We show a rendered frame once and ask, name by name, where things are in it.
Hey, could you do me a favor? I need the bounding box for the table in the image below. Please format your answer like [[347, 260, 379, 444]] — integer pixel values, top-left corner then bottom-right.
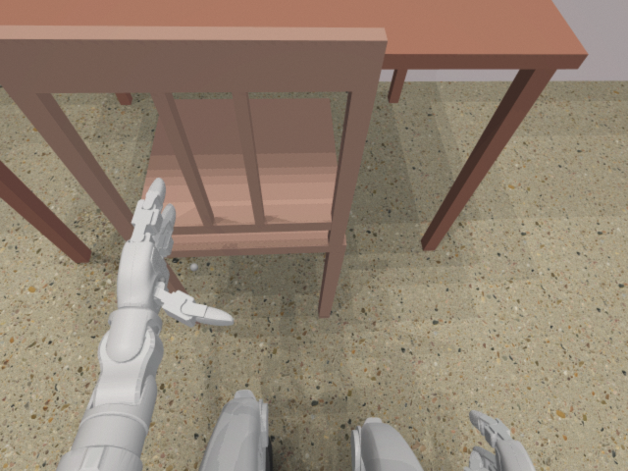
[[0, 0, 589, 263]]

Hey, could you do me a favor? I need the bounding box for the chair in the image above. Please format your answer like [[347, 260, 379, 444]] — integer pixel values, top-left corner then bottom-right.
[[0, 26, 388, 324]]

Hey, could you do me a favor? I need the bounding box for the left robot thigh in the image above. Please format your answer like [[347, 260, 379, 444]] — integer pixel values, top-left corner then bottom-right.
[[198, 397, 269, 471]]

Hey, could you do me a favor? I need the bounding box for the robot left hand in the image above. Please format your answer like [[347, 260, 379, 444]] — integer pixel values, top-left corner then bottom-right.
[[117, 178, 234, 327]]

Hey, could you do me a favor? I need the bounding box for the robot right hand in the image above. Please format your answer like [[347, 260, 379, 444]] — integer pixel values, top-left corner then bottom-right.
[[463, 410, 536, 471]]

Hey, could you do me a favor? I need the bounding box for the right robot thigh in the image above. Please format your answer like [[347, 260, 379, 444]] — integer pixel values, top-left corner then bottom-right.
[[350, 423, 424, 471]]

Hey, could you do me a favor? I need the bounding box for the robot left forearm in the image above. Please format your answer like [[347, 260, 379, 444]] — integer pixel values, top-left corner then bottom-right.
[[56, 306, 164, 471]]

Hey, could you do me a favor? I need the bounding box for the robot thigh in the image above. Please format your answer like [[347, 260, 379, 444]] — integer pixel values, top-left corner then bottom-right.
[[350, 423, 424, 471], [198, 397, 269, 471]]

